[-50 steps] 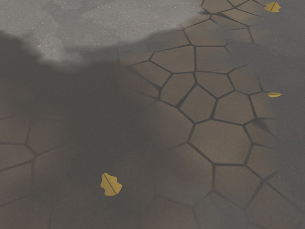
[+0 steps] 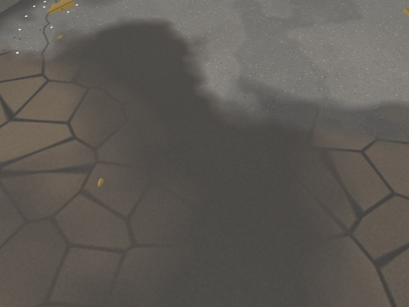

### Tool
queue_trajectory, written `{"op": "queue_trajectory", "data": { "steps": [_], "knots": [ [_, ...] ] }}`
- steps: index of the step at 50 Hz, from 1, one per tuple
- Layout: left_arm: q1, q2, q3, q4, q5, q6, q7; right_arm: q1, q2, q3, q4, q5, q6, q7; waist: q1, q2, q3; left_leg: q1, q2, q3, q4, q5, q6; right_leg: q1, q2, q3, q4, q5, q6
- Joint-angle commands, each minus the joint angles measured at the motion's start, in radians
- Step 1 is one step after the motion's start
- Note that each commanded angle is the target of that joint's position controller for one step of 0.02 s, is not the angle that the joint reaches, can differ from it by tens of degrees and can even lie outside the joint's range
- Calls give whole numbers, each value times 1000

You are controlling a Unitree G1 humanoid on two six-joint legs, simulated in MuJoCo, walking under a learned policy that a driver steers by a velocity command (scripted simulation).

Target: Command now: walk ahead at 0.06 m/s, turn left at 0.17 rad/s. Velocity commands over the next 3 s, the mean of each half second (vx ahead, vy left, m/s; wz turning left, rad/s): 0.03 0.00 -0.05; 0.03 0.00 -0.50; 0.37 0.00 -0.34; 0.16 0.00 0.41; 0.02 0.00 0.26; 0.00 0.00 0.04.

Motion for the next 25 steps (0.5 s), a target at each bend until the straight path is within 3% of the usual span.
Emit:
{"op": "queue_trajectory", "data": {
  "steps": [1,3,4,5,6,7,10,13,15,18,22,25],
  "knots": [
    [-62,157,32,-65,-15,0,4,110,-64,-16,-19,-2,-5,8,-49,-149,-198,215,-15,50,-205,148,25,82,-231,202,-129,1,-180],
    [-27,119,14,-46,-20,3,0,91,-71,-16,-24,-19,-3,13,-56,-125,-157,324,-3,27,-365,233,70,-5,-189,185,-117,-209,-97],
    [-5,87,1,-43,-6,-4,-7,79,-121,-21,-45,-34,-3,8,-37,-34,-153,362,113,-107,-416,267,114,-59,-141,137,-44,-292,-28],
    [39,60,-1,-43,1,-10,-12,25,-153,-26,-39,-34,-1,8,39,144,-127,210,162,-166,-446,105,168,5,-45,18,2,-279,30],
    [0,84,0,-34,11,-10,-9,-6,-81,-9,-49,-36,-10,15,13,139,-99,101,132,-153,-491,-51,161,106,-43,19,27,-189,56],
    [-11,90,3,-29,11,-9,-8,-13,-54,0,-41,-43,-20,19,12,132,-69,70,100,-126,-495,-112,129,132,-45,22,25,-140,59],
    [19,115,8,5,4,-4,0,9,-64,0,-28,-32,-43,20,6,89,-25,77,59,-79,-452,0,84,123,-66,43,12,-106,39],
    [23,102,5,30,-2,-10,-1,46,-65,-1,-14,-22,-48,13,-8,30,-48,153,47,-53,-399,127,85,100,-69,50,10,-70,33],
    [-2,121,10,28,-13,-10,-2,52,-90,-13,-20,-20,-45,4,-24,18,-50,198,45,-39,-377,183,92,54,-59,52,41,-33,29],
    [-25,139,20,7,-26,-4,0,73,-125,-34,-29,-14,-33,-14,-37,40,-73,244,98,-62,-370,298,133,-13,-39,50,136,19,24],
    [-3,133,31,-15,-24,15,-9,70,-131,-51,-47,-8,-21,-33,-33,97,-101,275,217,-110,-355,473,203,-83,-33,33,265,-62,23],
    [24,129,39,-28,-23,28,-21,16,-130,-56,-66,0,-23,-41,-8,107,-107,211,247,-87,-315,473,197,-36,-39,25,278,-130,-8]
  ]
}}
